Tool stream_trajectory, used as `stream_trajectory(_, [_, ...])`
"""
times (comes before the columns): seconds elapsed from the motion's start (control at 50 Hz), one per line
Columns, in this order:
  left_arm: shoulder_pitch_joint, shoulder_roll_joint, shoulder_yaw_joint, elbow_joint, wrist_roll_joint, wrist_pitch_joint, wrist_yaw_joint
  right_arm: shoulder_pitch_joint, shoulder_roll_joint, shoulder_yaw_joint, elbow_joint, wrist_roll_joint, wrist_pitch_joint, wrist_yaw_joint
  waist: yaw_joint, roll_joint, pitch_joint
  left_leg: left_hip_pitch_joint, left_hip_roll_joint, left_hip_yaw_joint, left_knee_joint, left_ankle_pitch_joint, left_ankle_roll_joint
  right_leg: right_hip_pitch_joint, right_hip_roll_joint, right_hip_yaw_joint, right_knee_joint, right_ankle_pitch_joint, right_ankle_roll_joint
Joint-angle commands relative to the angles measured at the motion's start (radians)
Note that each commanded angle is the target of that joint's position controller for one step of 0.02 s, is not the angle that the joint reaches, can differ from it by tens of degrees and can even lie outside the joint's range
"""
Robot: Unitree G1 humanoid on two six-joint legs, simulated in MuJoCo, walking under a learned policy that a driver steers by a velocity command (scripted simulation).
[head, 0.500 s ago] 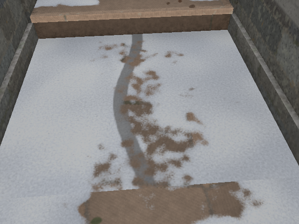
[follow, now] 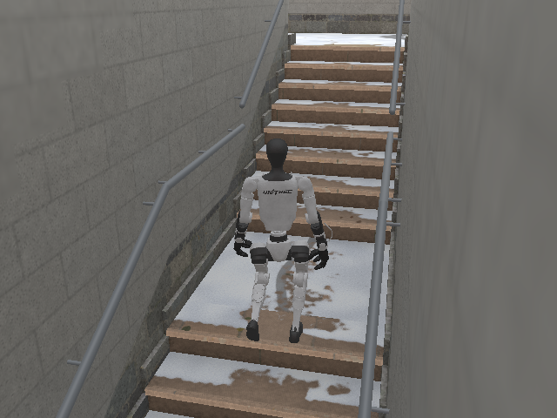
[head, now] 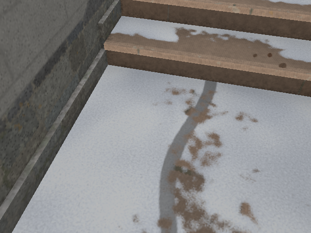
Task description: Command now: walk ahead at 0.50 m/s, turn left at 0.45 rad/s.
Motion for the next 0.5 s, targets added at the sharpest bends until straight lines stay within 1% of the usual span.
stream_trajectory(0.02, [0.074, -0.137, -0.034, 0.062, -0.005, -0.014, 0.002, -0.071, 0.099, 0.024, -0.095, -0.004, 0.014, -0.001, -0.064, -0.01, 0.021, -0.276, 0.082, -0.039, 0.061, -0.014, 0.047, 0.244, -0.253, 0.514, -0.632, 0.239, -0.184])
stream_trajectory(0.04, [0.051, -0.127, -0.029, 0.074, 0.002, -0.021, 0.006, -0.11, 0.094, 0.026, -0.111, 0.0, 0.017, -0.001, -0.07, -0.009, 0.047, -0.273, 0.076, -0.035, 0.008, -0.04, 0.058, 0.212, -0.22, 0.427, -0.674, 0.241, -0.17])
stream_trajectory(0.06, [0.023, -0.074, -0.009, 0.064, 0.007, -0.027, 0.0, -0.178, 0.093, 0.028, -0.14, 0.006, 0.014, 0.0, -0.058, -0.005, 0.059, -0.206, 0.09, 0.013, -0.163, -0.039, 0.043, 0.194, -0.173, 0.302, -0.758, 0.213, -0.151])
stream_trajectory(0.08, [-0.007, -0.051, -0.007, 0.048, 0.009, -0.04, -0.002, -0.23, 0.068, 0.023, -0.174, -0.005, 0.012, 0.009, -0.06, -0.07, 0.059, -0.135, 0.102, 0.077, -0.271, -0.032, 0.022, 0.182, -0.129, 0.199, -0.811, 0.294, -0.134])
stream_trajectory(0.1, [-0.045, -0.045, -0.011, 0.039, 0.015, -0.054, -0.009, -0.261, 0.015, 0.011, -0.192, -0.02, 0.009, 0.011, -0.077, -0.093, 0.065, -0.095, 0.125, 0.075, -0.332, 0.059, 0.002, 0.164, -0.12, 0.197, -0.836, 0.345, -0.124])
stream_trajectory(0.12, [-0.035, -0.029, -0.012, 0.034, 0.025, -0.061, -0.014, -0.289, -0.003, 0.007, -0.208, -0.024, 0.005, 0.013, -0.074, -0.041, 0.048, -0.059, 0.146, 0.075, -0.414, 0.122, -0.018, 0.178, -0.127, 0.19, -0.844, 0.437, -0.125])
stream_trajectory(0.14, [-0.022, 0.01, -0.003, 0.024, 0.029, -0.066, -0.021, -0.305, -0.004, 0.011, -0.219, -0.023, 0.005, 0.015, -0.065, -0.009, 0.034, -0.004, 0.153, 0.103, -0.575, 0.153, -0.046, 0.226, -0.112, 0.146, -0.852, 0.498, -0.123])
stream_trajectory(0.16, [0.031, 0.047, 0.003, 0.032, 0.022, -0.07, -0.028, -0.317, -0.001, 0.015, -0.223, -0.023, 0.007, 0.013, -0.045, -0.034, 0.023, 0.09, 0.126, 0.142, -0.69, 0.165, -0.074, 0.254, -0.095, 0.117, -0.855, 0.589, -0.124])
stream_trajectory(0.18, [0.136, 0.068, 0.012, 0.058, 0.024, -0.068, -0.05, -0.354, -0.01, 0.011, -0.229, -0.02, 0.014, 0.009, -0.005, -0.065, 0.031, 0.112, 0.108, 0.16, -0.758, 0.127, -0.104, 0.327, -0.105, 0.117, -0.846, 0.632, -0.148])
stream_trajectory(0.2, [0.211, 0.078, 0.019, 0.074, 0.02, -0.071, -0.061, -0.385, -0.006, 0.011, -0.24, -0.01, 0.022, 0.001, 0.017, -0.089, 0.049, 0.11, 0.086, 0.178, -0.838, 0.105, -0.124, 0.404, -0.118, 0.141, -0.843, 0.673, -0.174])
stream_trajectory(0.22, [0.268, 0.08, 0.028, 0.091, 0.012, -0.073, -0.066, -0.416, -0.007, 0.007, -0.248, 0.003, 0.026, -0.011, 0.031, -0.094, 0.072, 0.099, 0.076, 0.18, -0.914, 0.071, -0.139, 0.489, -0.142, 0.175, -0.831, 0.725, -0.189])
stream_trajectory(0.24, [0.303, 0.085, 0.032, 0.11, 0.007, -0.074, -0.064, -0.451, -0.011, 0.003, -0.261, 0.002, 0.027, -0.022, 0.038, -0.105, 0.085, 0.077, 0.069, 0.181, -0.989, 0.038, -0.139, 0.58, -0.163, 0.206, -0.812, 0.748, -0.189])
stream_trajectory(0.26, [0.332, 0.093, 0.04, 0.114, -0.003, -0.075, -0.064, -0.481, -0.012, 0.003, -0.281, -0.002, 0.029, -0.036, 0.04, -0.129, 0.091, 0.075, 0.069, 0.175, -1.061, -0.007, -0.141, 0.657, -0.196, 0.237, -0.805, 0.776, -0.193])
stream_trajectory(0.28, [0.327, 0.091, 0.047, 0.114, -0.016, -0.066, -0.058, -0.495, -0.016, 0.0, -0.284, -0.002, 0.026, -0.047, 0.039, -0.128, 0.094, 0.088, 0.071, 0.165, -1.133, -0.038, -0.132, 0.717, -0.216, 0.264, -0.792, 0.764, -0.184])
stream_trajectory(0.3, [0.326, 0.092, 0.055, 0.112, -0.018, -0.055, -0.051, -0.5, -0.027, -0.005, -0.289, 0.003, 0.019, -0.054, 0.024, -0.132, 0.1, 0.123, 0.07, 0.169, -1.215, -0.016, -0.11, 0.756, -0.235, 0.28, -0.775, 0.778, -0.172])
stream_trajectory(0.32, [0.318, 0.09, 0.06, 0.118, -0.012, -0.044, -0.041, -0.461, -0.031, -0.011, -0.272, 0.013, 0.006, -0.065, -0.001, -0.126, 0.079, 0.256, 0.053, 0.178, -1.274, 0.057, -0.079, 0.723, -0.223, 0.276, -0.738, 0.831, -0.153])
stream_trajectory(0.34, [0.324, 0.087, 0.065, 0.107, -0.01, -0.048, -0.025, -0.386, -0.076, -0.034, -0.253, 0.023, -0.012, -0.074, -0.02, -0.11, -0.004, 0.472, 0.055, 0.179, -1.237, 0.148, -0.026, 0.658, -0.162, 0.234, -0.642, 0.879, -0.092])
stream_trajectory(0.36, [0.361, 0.015, 0.046, 0.08, -0.009, -0.053, -0.005, -0.273, -0.139, -0.055, -0.228, 0.013, -0.024, -0.085, -0.019, 0.003, -0.196, 0.813, 0.164, 0.111, -1.124, 0.437, 0.101, 0.51, -0.077, 0.179, -0.453, 0.683, -0.025])
stream_trajectory(0.38, [0.394, -0.083, 0.006, 0.021, -0.008, -0.07, -0.003, -0.042, -0.153, -0.05, -0.195, 0.017, -0.017, -0.099, -0.083, 0.253, -0.388, 1.232, 0.384, -0.248, -1.259, 0.306, 0.275, 0.137, 0.065, 0.172, -0.19, 0.204, 0.054])
stream_trajectory(0.4, [0.22, -0.03, 0.022, 0.009, -0.015, -0.065, -0.027, 0.111, -0.12, -0.059, -0.123, 0.0, -0.014, -0.12, -0.182, 0.216, -0.244, 1.225, 0.414, -0.41, -1.435, 0.087, 0.212, -0.106, 0.093, 0.239, 0.009, -0.044, 0.034])
stream_trajectory(0.42, [0.19, -0.008, 0.041, 0.025, -0.008, -0.052, -0.033, 0.073, -0.141, -0.073, -0.091, 0.006, -0.023, -0.124, -0.148, 0.117, -0.068, 1.057, 0.383, -0.307, -1.457, -0.11, 0.113, -0.187, 0.021, 0.296, 0.194, 0.082, -0.014])
stream_trajectory(0.44, [0.197, 0.018, 0.054, 0.055, -0.002, -0.051, -0.022, -0.005, -0.088, -0.065, -0.098, 0.011, -0.02, -0.13, -0.111, 0.059, 0.016, 0.866, 0.36, -0.19, -1.477, -0.134, 0.074, -0.159, -0.026, 0.308, 0.235, 0.168, -0.038])
stream_trajectory(0.46, [0.219, 0.002, 0.061, 0.065, 0.014, -0.053, -0.017, -0.036, -0.026, -0.046, -0.094, 0.019, -0.014, -0.124, -0.064, 0.032, 0.017, 0.772, 0.341, -0.108, -1.501, -0.043, 0.066, -0.105, -0.042, 0.327, 0.218, 0.233, -0.057])
stream_trajectory(0.48, [0.204, -0.037, 0.055, 0.059, 0.022, -0.043, -0.021, -0.068, 0.038, -0.023, -0.094, 0.027, -0.015, -0.117, -0.03, 0.024, 0.024, 0.703, 0.333, -0.057, -1.519, 0.062, 0.052, -0.065, -0.052, 0.335, 0.237, 0.296, -0.065])
stream_trajectory(0.5, [0.192, -0.067, 0.053, 0.052, 0.021, -0.033, -0.03, -0.093, 0.085, -0.006, -0.102, 0.022, -0.016, -0.115, -0.007, 0.008, 0.007, 0.681, 0.323, -0.006, -1.526, 0.147, 0.054, -0.055, -0.055, 0.328, 0.252, 0.317, -0.06])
